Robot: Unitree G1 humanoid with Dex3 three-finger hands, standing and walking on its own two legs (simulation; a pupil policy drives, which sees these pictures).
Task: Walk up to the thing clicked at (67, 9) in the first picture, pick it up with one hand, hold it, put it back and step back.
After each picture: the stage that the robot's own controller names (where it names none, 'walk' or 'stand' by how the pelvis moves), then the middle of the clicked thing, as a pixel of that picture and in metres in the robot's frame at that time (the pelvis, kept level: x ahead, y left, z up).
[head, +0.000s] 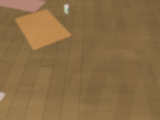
stand; (66, 9) +2.26 +0.23 -0.72
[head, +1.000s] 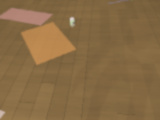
walk; (72, 21) +2.12 +0.30 -0.72
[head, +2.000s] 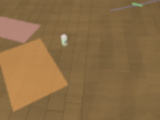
walk; (64, 40) +1.45 +0.29 -0.72
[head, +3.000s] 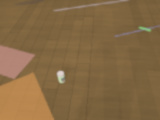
walk; (61, 77) +0.99 +0.28 -0.72
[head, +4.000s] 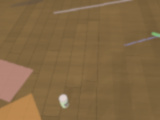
walk; (64, 101) +0.66 +0.23 -0.71
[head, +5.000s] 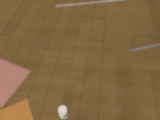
stand; (63, 112) +0.50 +0.17 -0.69
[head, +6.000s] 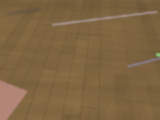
stand; out of the picture +0.43 +0.18 -0.72
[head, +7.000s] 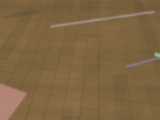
stand; out of the picture +0.42 +0.19 -0.73
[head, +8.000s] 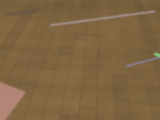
stand; out of the picture +0.43 +0.19 -0.73
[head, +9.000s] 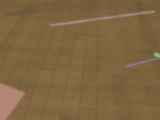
stand; out of the picture +0.42 +0.19 -0.73
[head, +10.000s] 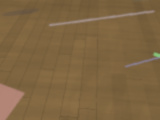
go down; out of the picture +0.41 +0.19 -0.73
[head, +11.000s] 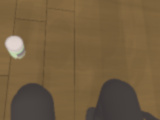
go down; (16, 48) +0.50 +0.24 -0.31
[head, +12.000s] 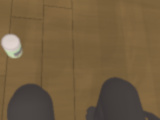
close in; (12, 47) +0.50 +0.24 -0.29
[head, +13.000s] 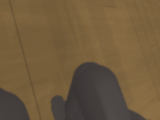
close in; out of the picture +0.48 +0.29 -0.22
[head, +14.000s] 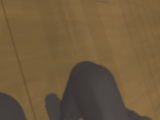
close; out of the picture +0.47 +0.30 -0.23
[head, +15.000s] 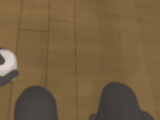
lift; (5, 67) +0.38 +0.26 -0.10
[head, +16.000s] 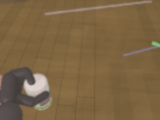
hold; (39, 92) +0.33 +0.15 +0.04
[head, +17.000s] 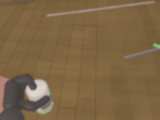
hold; (40, 97) +0.32 +0.16 +0.01
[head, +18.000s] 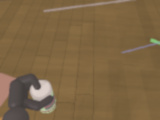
crouch; (44, 97) +0.33 +0.15 -0.01
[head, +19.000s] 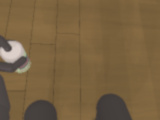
crouch; (16, 57) +0.44 +0.20 -0.10
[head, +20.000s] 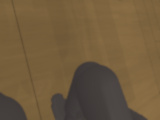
lower; out of the picture +0.44 +0.29 -0.23
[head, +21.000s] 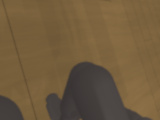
lower; out of the picture +0.44 +0.30 -0.23
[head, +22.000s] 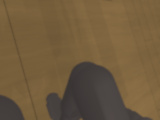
lower; out of the picture +0.45 +0.30 -0.23
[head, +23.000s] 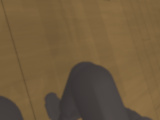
lower; out of the picture +0.45 +0.30 -0.23
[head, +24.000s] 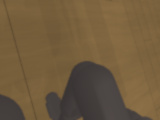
loosen; out of the picture +0.45 +0.29 -0.24
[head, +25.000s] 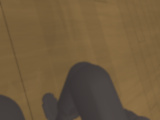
withdraw; out of the picture +0.45 +0.28 -0.25
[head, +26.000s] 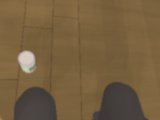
walk; (27, 62) +0.47 +0.22 -0.31
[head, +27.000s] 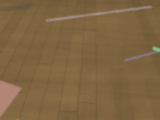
stand; out of the picture +0.40 +0.16 -0.65
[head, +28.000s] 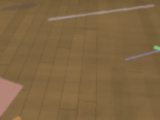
stand; out of the picture +0.41 +0.18 -0.67
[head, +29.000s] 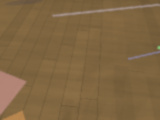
stand; out of the picture +0.41 +0.17 -0.68
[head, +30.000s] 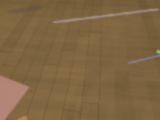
walk; out of the picture +0.42 +0.17 -0.72
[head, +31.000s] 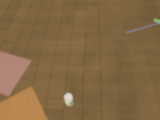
walk; (68, 99) +0.56 +0.14 -0.70
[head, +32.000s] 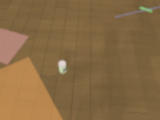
walk; (62, 67) +0.87 +0.14 -0.70
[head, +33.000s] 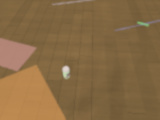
stand; (66, 72) +1.01 +0.18 -0.71
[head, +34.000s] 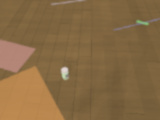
stand; (65, 73) +1.00 +0.19 -0.73
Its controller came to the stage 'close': yes
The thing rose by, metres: 0.70
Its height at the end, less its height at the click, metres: +0.00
